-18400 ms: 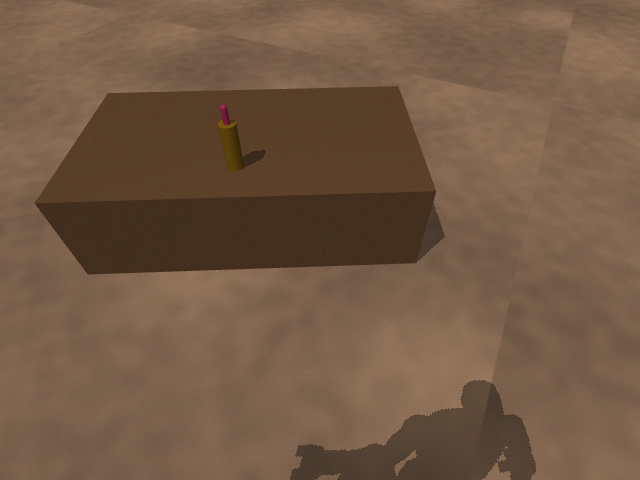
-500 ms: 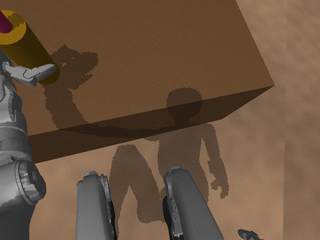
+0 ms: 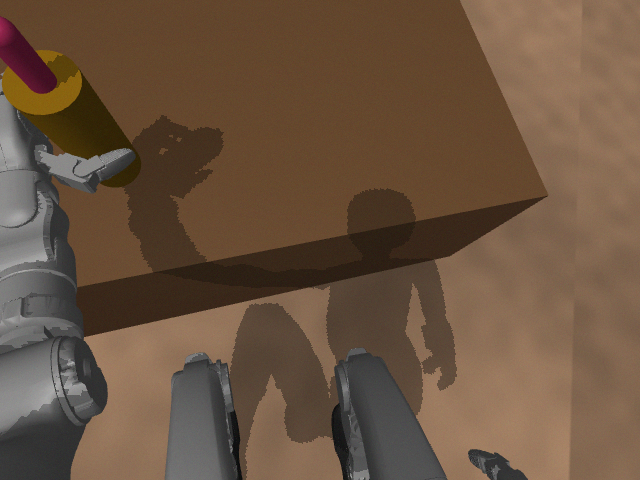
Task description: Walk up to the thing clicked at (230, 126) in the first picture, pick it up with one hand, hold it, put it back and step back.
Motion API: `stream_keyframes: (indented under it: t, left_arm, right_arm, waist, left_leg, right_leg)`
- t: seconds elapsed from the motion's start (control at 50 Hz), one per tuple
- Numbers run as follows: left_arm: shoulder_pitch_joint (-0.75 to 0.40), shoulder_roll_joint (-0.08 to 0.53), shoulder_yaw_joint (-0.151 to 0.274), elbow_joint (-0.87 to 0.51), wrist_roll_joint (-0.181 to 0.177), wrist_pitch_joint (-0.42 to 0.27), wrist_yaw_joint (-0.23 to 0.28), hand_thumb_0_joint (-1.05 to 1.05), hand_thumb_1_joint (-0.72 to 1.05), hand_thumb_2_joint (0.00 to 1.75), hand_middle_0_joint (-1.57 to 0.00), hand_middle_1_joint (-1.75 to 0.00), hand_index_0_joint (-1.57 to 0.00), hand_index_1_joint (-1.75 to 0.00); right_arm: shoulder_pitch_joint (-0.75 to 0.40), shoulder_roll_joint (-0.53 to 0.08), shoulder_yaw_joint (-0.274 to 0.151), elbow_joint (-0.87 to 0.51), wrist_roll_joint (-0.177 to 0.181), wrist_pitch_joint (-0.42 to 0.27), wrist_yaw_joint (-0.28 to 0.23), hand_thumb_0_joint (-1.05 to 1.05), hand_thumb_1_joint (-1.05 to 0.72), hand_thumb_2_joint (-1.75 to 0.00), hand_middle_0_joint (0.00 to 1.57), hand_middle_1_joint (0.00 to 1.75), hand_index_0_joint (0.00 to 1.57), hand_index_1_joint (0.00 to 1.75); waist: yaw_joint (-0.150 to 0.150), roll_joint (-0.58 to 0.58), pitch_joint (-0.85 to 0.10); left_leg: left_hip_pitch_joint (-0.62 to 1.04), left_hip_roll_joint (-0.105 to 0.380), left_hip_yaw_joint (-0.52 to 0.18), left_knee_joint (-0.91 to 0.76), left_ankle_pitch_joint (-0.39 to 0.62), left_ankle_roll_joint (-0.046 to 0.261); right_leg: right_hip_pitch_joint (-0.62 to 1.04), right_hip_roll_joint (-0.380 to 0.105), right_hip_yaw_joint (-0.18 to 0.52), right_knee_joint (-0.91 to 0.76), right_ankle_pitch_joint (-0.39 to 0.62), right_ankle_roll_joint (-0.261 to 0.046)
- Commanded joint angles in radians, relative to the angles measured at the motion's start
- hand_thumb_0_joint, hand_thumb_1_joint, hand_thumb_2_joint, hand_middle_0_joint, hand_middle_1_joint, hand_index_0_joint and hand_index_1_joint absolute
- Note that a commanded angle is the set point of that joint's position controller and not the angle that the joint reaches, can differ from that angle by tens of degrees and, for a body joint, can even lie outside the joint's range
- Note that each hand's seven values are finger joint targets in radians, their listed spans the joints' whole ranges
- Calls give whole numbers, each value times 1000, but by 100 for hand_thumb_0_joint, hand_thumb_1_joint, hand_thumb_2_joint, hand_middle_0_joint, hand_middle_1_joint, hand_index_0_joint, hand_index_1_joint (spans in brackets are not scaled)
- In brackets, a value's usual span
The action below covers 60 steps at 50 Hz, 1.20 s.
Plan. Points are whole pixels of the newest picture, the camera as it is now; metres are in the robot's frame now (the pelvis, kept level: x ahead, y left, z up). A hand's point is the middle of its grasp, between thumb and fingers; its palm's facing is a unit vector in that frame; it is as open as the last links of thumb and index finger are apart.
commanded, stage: lift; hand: left
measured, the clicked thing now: (72, 115) +0.50 +0.23 +0.06
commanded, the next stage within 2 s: hold in 1.44 s
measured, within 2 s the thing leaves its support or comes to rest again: neither
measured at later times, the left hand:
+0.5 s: hand (26, 147) +0.43 +0.23 +0.11, palm faces +0.22 -0.97 -0.04, open 9.6 cm
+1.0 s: hand out of the picture +0.38 +0.21 +0.17, palm faces +0.20 -0.98 -0.03, open 9.6 cm
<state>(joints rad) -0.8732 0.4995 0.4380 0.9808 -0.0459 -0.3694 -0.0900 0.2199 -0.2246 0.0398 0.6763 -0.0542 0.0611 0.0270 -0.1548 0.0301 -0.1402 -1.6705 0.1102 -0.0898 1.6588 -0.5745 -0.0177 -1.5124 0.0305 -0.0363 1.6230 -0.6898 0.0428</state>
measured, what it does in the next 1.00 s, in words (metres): rises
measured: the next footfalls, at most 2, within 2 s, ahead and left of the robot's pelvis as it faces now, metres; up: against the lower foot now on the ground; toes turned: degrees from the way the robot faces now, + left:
none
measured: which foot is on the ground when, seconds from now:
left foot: down 0.00-1.00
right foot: down 0.00-1.00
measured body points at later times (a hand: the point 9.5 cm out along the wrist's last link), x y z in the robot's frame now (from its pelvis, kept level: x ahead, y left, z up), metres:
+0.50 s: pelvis +0.01 +0.00 +0.09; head +0.14 +0.04 +0.52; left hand +0.42 +0.28 +0.12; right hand +0.12 -0.25 -0.03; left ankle +0.07 +0.13 -0.52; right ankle +0.03 -0.15 -0.52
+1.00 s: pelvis +0.02 +0.00 +0.14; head +0.10 +0.02 +0.58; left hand +0.36 +0.26 +0.17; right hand +0.16 -0.24 +0.02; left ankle +0.07 +0.13 -0.52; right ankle +0.03 -0.15 -0.52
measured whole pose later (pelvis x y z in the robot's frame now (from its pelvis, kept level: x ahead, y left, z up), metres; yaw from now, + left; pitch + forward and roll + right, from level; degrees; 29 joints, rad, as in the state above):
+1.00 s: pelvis +0.02 +0.00 +0.14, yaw +5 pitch +14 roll -3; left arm -0.30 0.24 0.19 0.60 -0.15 -0.39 -0.06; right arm 0.22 -0.22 0.00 0.67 0.00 0.01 -0.02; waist -0.05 0.02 -0.08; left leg -0.91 0.08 -0.03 1.08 -0.42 -0.02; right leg -0.78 -0.01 -0.03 1.05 -0.52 0.03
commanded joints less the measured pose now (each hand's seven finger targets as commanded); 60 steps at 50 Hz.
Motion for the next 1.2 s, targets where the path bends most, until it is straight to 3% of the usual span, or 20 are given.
stream_keyframes:
  t: [0.0,0.04,0.08,0.16,0.18,0.28,0.34,0.4,0.46,0.54,0.62,0.7,0.74,0.82,0.88,0.94,0.98,1.06,1.1,1.18]
  left_arm:
    - [-445,252,23,-355,-36,-110,10,0,3,128,-130,-149,-134,-147]
    - [-365,214,17,-298,-42,-102,11,0,2,127,-130,-149,-135,-147]
    - [-400,233,12,-429,-38,-111,21,0,3,128,-130,-149,-134,-147]
    - [-270,156,-9,-412,-61,-101,27,0,4,129,-131,-149,-135,-147]
    - [-300,173,-14,-505,-63,-108,31,0,2,129,-131,-150,-135,-148]
    - [-137,67,-72,-466,-75,-94,40,0,4,132,-134,-152,-137,-150]
    - [-125,89,-70,-570,-81,-98,49,0,5,134,-136,-153,-140,-153]
    - [-61,-10,-127,-536,-94,-92,53,0,5,136,-137,-154,-140,-154]
    - [-80,43,-112,-619,-82,-102,64,0,3,134,-139,-155,-142,-154]
    - [44,-52,-148,-517,-101,-96,57,0,6,135,-139,-154,-142,-154]
    - [16,-59,-186,-598,-97,-112,50,0,7,134,-140,-154,-143,-153]
    - [122,-60,-167,-550,-110,-113,46,0,5,132,-139,-153,-142,-152]
    - [70,-73,-200,-666,-111,-128,43,0,7,132,-136,-151,-139,-151]
    - [190,-64,-164,-595,-122,-117,46,0,6,132,-137,-151,-139,-151]
    - [104,-90,-210,-726,-128,-137,40,0,7,133,-137,-152,-139,-152]
    - [241,-103,-183,-637,-135,-123,41,0,8,133,-135,-151,-138,-150]
    - [179,-98,-213,-752,-136,-131,41,0,7,133,-134,-151,-137,-151]
    - [317,-126,-205,-626,-135,-112,36,0,5,133,-135,-152,-138,-152]
    - [238,-113,-212,-747,-142,-125,38,0,6,134,-135,-152,-137,-152]
    - [301,-129,-214,-733,-142,-114,45,0,7,135,-135,-151,-137,-151]
  right_arm:
    - [172,-193,-71,-49,3,-11,-14,0,-92,-90,20,30,20,30]
    - [181,-196,-77,-24,4,-8,-14,0,-92,-90,20,30,20,30]
    - [177,-193,-82,-39,7,-11,-15,0,-92,-90,20,30,20,30]
    - [161,-183,-86,-33,18,-20,-22,0,-92,-90,20,30,20,30]
    - [155,-187,-90,-43,22,-22,-25,0,-92,-90,20,30,20,30]
    - [141,-173,-93,-33,31,-38,-31,0,-92,-90,20,30,20,30]
    - [129,-173,-95,-49,39,-44,-37,0,-92,-90,20,30,20,30]
    - [120,-162,-93,-40,40,-50,-38,0,-92,-90,20,30,20,30]
    - [99,-169,-97,-58,45,-57,-42,0,-92,-90,20,30,20,30]
    - [89,-161,-96,-58,46,-62,-43,0,-92,-90,20,30,20,30]
    - [65,-159,-96,-85,47,-70,-46,0,-92,-90,20,30,20,30]
    - [59,-164,-101,-78,50,-75,-49,0,-92,-90,20,30,20,30]
    - [39,-152,-92,-103,50,-78,-50,0,-92,-90,20,30,20,30]
    - [42,-150,-92,-92,53,-76,-56,0,-92,-90,20,30,20,30]
    - [17,-144,-87,-114,55,-81,-57,0,-92,-90,20,30,20,30]
    - [25,-143,-90,-107,54,-76,-60,0,-92,-90,20,30,20,30]
    - [25,-139,-84,-113,55,-78,-63,0,-92,-90,20,30,20,30]
    - [20,-143,-91,-106,57,-73,-65,0,-92,-90,20,30,20,30]
    - [24,-143,-92,-112,56,-74,-61,0,-92,-90,20,30,20,30]
    - [16,-129,-83,-124,60,-75,-66,0,-92,-90,20,30,20,30]
  waist:
    - [11,217,-744]
    - [17,211,-696]
    - [31,244,-745]
    - [31,177,-660]
    - [46,203,-711]
    - [42,146,-584]
    - [62,170,-596]
    - [43,131,-507]
    - [67,150,-474]
    - [57,98,-405]
    - [62,110,-399]
    - [74,59,-358]
    - [81,95,-396]
    - [93,37,-340]
    - [91,111,-360]
    - [98,31,-313]
    - [97,53,-348]
    - [98,21,-274]
    - [101,57,-322]
    - [105,16,-305]
  left_leg:
    - [743,-24,-2,-192,395,45]
    - [773,-21,-16,-232,359,38]
    - [834,-22,-15,-256,379,33]
    - [815,-27,-3,-301,364,37]
    - [866,-29,3,-317,377,35]
    - [881,-33,12,-379,374,37]
    - [960,-36,15,-431,387,30]
    - [968,-36,14,-472,384,29]
    - [1003,-42,20,-541,310,21]
    - [1015,-46,20,-590,299,20]
    - [1058,-52,36,-634,279,17]
    - [1052,-57,47,-664,263,20]
    - [1101,-60,51,-679,277,17]
    - [1087,-63,55,-706,282,19]
    - [1159,-62,53,-740,252,7]
    - [1124,-63,56,-747,276,14]
    - [1155,-66,66,-745,326,16]
    - [1158,-63,61,-767,327,16]
    - [1187,-65,64,-769,356,14]
    - [1192,-68,78,-769,400,22]
  right_leg:
    - [257,20,-23,-246,426,-65]
    - [239,20,-31,-259,382,-71]
    - [273,18,-29,-279,391,-72]
    - [349,20,-27,-340,410,-66]
    - [382,18,-21,-354,422,-68]
    - [445,18,-21,-424,433,-64]
    - [506,14,-19,-465,441,-65]
    - [520,14,-22,-504,445,-63]
    - [563,8,-20,-550,390,-68]
    - [600,7,-28,-594,389,-65]
    - [647,3,-24,-639,386,-64]
    - [699,-1,-19,-677,387,-58]
    - [719,-5,-14,-690,399,-59]
    - [767,-3,-16,-717,410,-53]
    - [755,-4,-17,-725,377,-60]
    - [798,-1,-17,-746,404,-53]
    - [835,-6,-7,-755,455,-49]
    - [836,-1,-14,-769,448,-50]
    - [864,-5,-8,-774,476,-51]
    - [916,-7,1,-796,526,-42]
